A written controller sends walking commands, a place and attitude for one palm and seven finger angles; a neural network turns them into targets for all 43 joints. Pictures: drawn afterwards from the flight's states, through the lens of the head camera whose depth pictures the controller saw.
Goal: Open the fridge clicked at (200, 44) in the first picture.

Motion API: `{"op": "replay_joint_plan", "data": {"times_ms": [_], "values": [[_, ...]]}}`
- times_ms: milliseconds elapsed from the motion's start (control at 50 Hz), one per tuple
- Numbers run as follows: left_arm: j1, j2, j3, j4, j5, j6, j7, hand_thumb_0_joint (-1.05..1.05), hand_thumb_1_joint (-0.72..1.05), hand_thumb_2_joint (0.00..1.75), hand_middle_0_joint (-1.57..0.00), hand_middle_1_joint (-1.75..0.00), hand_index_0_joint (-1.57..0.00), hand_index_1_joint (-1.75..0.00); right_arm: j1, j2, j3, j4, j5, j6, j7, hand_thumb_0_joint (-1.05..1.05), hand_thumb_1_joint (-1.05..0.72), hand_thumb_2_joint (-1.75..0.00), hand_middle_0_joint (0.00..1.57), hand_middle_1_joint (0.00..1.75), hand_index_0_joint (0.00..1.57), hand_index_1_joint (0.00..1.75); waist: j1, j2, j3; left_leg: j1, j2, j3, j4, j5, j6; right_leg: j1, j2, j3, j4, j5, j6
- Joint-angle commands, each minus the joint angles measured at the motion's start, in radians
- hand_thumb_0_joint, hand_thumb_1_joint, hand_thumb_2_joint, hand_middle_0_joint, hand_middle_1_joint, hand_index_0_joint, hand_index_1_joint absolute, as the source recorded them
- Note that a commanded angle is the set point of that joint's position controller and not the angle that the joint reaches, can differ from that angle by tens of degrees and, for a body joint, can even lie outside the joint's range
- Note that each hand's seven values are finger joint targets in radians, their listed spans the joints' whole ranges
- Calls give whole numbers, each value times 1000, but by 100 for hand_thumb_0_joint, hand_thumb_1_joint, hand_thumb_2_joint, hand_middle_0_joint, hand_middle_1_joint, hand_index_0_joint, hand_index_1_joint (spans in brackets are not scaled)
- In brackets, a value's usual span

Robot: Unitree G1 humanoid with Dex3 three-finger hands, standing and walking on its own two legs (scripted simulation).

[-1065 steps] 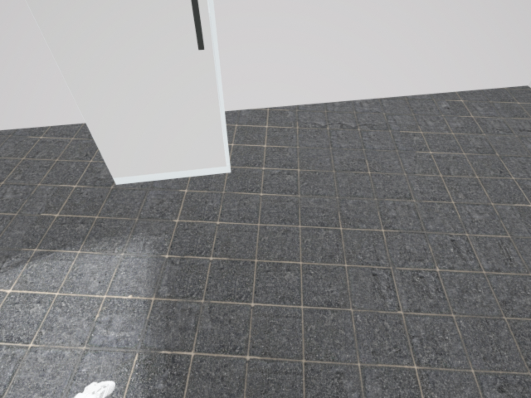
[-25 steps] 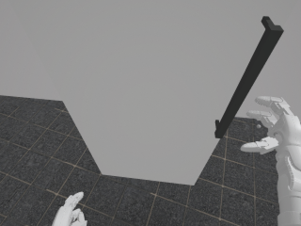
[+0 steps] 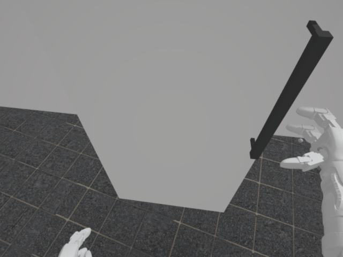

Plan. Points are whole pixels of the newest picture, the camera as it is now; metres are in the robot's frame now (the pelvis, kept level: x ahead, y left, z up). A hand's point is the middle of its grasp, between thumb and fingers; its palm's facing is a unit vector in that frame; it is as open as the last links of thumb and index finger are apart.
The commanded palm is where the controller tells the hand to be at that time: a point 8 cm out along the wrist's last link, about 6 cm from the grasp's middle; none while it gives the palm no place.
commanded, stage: feel for the door with the fingertips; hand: right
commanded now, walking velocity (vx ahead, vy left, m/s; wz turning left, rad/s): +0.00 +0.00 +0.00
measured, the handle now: (276, 106) +0.43 -0.19 +0.15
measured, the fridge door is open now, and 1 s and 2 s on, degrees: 0 0 0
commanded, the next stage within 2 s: slide the fingers in behind the handle in 0.68 s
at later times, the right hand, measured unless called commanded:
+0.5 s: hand (281, 137) +0.38 -0.21 +0.10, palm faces +0.07 +1.00 -0.01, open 13.9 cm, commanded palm +0.36 -0.26 +0.11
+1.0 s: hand (282, 136) +0.38 -0.21 +0.10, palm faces +0.06 +1.00 -0.01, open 13.8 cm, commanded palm +0.35 -0.26 +0.11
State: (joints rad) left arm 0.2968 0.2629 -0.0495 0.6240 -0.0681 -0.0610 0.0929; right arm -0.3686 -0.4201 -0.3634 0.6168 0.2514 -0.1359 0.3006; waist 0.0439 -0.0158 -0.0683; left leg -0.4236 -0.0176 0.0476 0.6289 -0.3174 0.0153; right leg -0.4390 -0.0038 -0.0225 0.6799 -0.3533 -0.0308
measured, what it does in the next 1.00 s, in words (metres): stands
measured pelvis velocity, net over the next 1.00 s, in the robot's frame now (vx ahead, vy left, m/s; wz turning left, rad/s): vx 0.00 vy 0.00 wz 0.00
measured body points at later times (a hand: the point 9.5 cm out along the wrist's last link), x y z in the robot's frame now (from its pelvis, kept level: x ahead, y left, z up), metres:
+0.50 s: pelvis +0.01 +0.00 +0.00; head +0.04 +0.00 +0.45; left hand +0.13 +0.25 -0.10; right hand +0.37 -0.26 +0.10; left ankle +0.00 +0.11 -0.72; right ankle -0.01 -0.10 -0.72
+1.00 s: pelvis +0.00 +0.00 +0.00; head +0.03 +0.00 +0.45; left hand +0.11 +0.26 -0.11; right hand +0.37 -0.27 +0.11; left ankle +0.00 +0.11 -0.72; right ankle -0.01 -0.10 -0.72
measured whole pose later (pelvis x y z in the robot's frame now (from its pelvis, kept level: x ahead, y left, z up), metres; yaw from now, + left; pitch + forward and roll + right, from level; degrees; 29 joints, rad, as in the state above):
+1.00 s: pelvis +0.00 +0.00 +0.00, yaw +0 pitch +7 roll +1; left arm 0.30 0.26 -0.03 0.63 -0.07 -0.04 0.07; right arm -0.40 -0.36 -0.29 0.62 0.23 -0.18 0.24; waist 0.04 -0.02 -0.07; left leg -0.44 -0.02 0.05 0.64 -0.32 0.02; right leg -0.45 -0.01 -0.02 0.69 -0.35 -0.03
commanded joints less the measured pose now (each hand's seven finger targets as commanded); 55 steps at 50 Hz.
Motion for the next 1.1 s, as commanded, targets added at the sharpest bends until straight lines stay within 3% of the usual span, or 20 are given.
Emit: {"op": "replay_joint_plan", "data": {"times_ms": [0,80,100,240,260,320,360,380,400,480,520,560,680,740,780,820,880,960,980,1080], "values": [[-19,147,64,-139,-2,-43,8,0,90,90,-20,-30,-20,-30,-351,-219,-23,-199,19,-47,26,0,50,-30,30,120,30,120,-1,-62,-238,79,-1,-25,-69,238,11,116,0,44,-85,236,-4],[-10,144,69,-134,3,-52,8,0,90,90,-20,-30,-20,-30,-419,-180,13,-271,40,-99,20,0,50,-30,30,120,30,120,13,-46,-297,76,-8,-22,-57,266,11,167,-6,53,-66,281,-3],[-3,145,72,-131,3,-53,6,0,90,90,-20,-30,-20,-30,-392,-190,-11,-267,40,-105,11,0,50,-30,30,120,30,120,3,-29,-315,81,-11,-19,-50,275,11,172,-7,59,-67,292,-1],[-16,136,70,-133,3,-44,-13,0,90,90,-20,-30,-20,-30,-311,-155,15,-267,-2,-67,-56,0,50,-30,30,120,30,120,-14,-63,-265,77,0,-14,-42,298,9,142,-3,53,-76,320,7],[-20,132,71,-135,4,-44,-15,0,90,90,-20,-30,-20,-30,-332,-132,34,-290,-5,-64,-66,0,50,-30,30,120,30,120,-7,-65,-268,73,0,-14,-43,299,8,151,-2,51,-75,319,6],[-23,129,75,-148,8,-43,-20,0,90,90,-20,-30,-20,-30,-291,-149,4,-361,-5,-72,-96,0,50,-30,30,120,30,120,-26,-33,-315,126,-3,-16,-35,354,8,165,-6,47,-73,374,5],[-25,125,73,-138,9,-43,-19,0,90,90,-20,-30,-20,-30,-321,-139,20,-374,-14,-86,-107,0,50,-30,30,120,30,120,-13,-54,-309,113,-3,-18,-32,357,7,175,-7,45,-71,381,8],[-17,129,73,-134,12,-41,-20,0,90,90,-20,-30,-20,-30,-320,-143,21,-363,-18,-88,-111,0,50,-30,30,120,30,120,-8,-24,-298,112,-5,-16,-32,357,8,169,-11,48,-65,386,4],[-22,127,74,-130,10,-41,-20,0,90,90,-20,-30,-20,-30,-331,-142,17,-361,-20,-89,-112,0,50,-30,30,120,30,120,-5,-51,-290,101,-5,-19,-34,359,7,176,-11,45,-66,386,6],[-19,136,70,-119,7,-29,-14,0,90,90,-20,-30,-20,-30,-336,-161,1,-280,-11,-69,-95,0,50,-30,30,120,30,120,2,-4,-253,112,-3,-22,-50,331,6,131,-6,40,-72,316,0],[-25,133,68,-116,2,-26,-10,0,90,90,-20,-30,-20,-30,-389,-145,22,-253,-12,-59,-83,0,50,-30,30,120,30,120,11,-24,-231,89,-2,-22,-56,305,6,127,-2,40,-78,282,1],[-29,128,68,-126,3,-30,-10,0,90,90,-20,-30,-20,-30,-399,-112,56,-277,-11,-65,-74,0,50,-30,30,120,30,120,6,-68,-273,86,-1,-23,-51,305,11,162,0,45,-74,302,2],[-9,141,68,-106,6,-21,-8,0,90,90,-20,-30,-20,-30,-450,-172,12,-212,-6,-83,-68,0,50,-30,30,120,30,120,14,15,-269,99,-1,-25,-50,304,9,124,-1,49,-63,286,-4],[-12,137,69,-108,5,-22,-7,0,90,90,-20,-30,-20,-30,-468,-174,9,-212,-7,-95,-62,0,50,-30,30,120,30,120,8,-26,-286,96,0,-28,-48,305,9,138,3,47,-65,287,-3],[-8,139,68,-103,5,-19,-8,0,90,90,-20,-30,-20,-30,-481,-170,21,-192,-8,-100,-59,0,50,-30,30,120,30,120,16,-18,-277,95,0,-30,-51,304,10,131,3,46,-58,285,-6],[-13,134,68,-112,4,-22,-11,0,90,90,-20,-30,-20,-30,-450,-155,24,-199,-5,-103,-54,0,50,-30,30,120,30,120,3,-50,-292,93,0,-29,-50,291,11,138,5,45,-64,274,-3],[-12,138,70,-115,5,-21,-11,0,90,90,-20,-30,-20,-30,-429,-181,5,-206,-2,-111,-53,0,50,-30,30,120,30,120,-6,-30,-296,112,-2,-27,-49,284,13,127,2,49,-67,273,-4],[-26,129,72,-129,3,-30,-18,0,90,90,-20,-30,-20,-30,-398,-126,47,-272,-2,-121,-59,0,50,-30,30,120,30,120,-8,-77,-303,85,-5,-22,-47,270,14,165,0,52,-74,277,2],[-19,135,72,-129,6,-29,-19,0,90,90,-20,-30,-20,-30,-349,-147,23,-257,0,-118,-64,0,50,-30,30,120,30,120,-17,-27,-296,107,-6,-18,-47,280,16,148,-3,56,-76,290,0],[-33,132,73,-144,3,-30,-24,0,90,90,-20,-30,-20,-30,-252,-134,11,-300,8,-93,-82,0,50,-30,30,120,30,120,-29,5,-266,134,-3,-18,-51,307,11,120,-4,43,-88,294,-1]]}}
